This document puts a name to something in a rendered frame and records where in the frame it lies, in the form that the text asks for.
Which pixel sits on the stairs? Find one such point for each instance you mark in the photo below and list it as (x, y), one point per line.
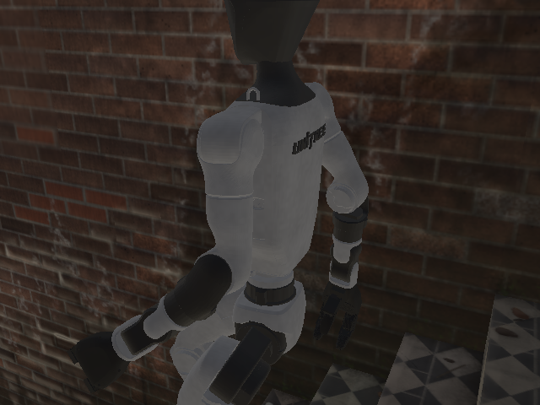
(430, 372)

